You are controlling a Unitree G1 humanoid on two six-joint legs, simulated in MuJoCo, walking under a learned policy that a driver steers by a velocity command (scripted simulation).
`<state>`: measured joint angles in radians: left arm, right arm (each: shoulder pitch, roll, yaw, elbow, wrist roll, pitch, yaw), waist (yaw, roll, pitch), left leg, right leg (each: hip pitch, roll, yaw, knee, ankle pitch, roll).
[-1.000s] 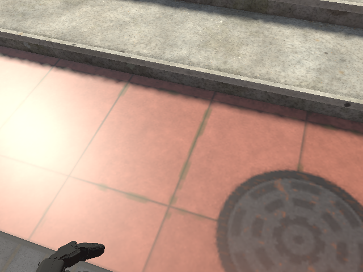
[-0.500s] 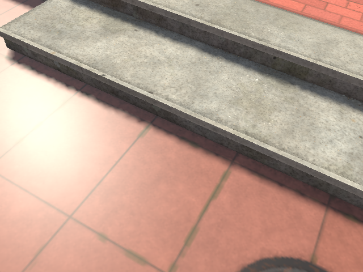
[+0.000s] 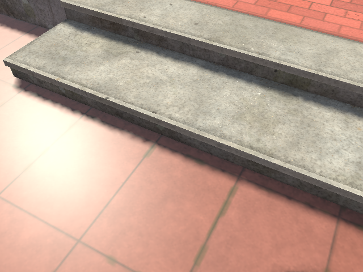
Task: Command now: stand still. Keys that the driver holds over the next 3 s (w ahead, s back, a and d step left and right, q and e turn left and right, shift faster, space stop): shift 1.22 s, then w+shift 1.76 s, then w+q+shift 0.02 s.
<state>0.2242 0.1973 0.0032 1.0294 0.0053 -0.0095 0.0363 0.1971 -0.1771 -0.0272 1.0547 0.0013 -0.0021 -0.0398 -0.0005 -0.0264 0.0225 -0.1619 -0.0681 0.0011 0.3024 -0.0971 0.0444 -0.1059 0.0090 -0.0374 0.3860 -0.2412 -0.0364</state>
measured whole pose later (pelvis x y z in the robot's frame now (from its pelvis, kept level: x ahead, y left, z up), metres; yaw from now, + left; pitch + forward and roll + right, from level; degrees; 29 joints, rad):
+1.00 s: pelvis -0.01 +0.01 +0.00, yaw +0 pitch +0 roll +0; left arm 0.34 0.13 -0.01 1.17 0.01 -0.01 0.04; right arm 0.30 -0.10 0.02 1.19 0.00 -0.01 -0.04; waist 0.00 -0.02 -0.03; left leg -0.23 -0.07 -0.01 0.35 -0.10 0.05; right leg -0.16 0.02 -0.03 0.40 -0.23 -0.03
